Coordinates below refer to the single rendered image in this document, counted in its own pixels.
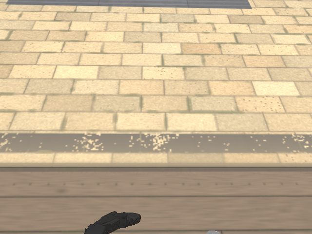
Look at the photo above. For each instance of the left robot hand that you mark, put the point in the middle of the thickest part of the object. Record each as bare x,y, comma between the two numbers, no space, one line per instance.
113,221

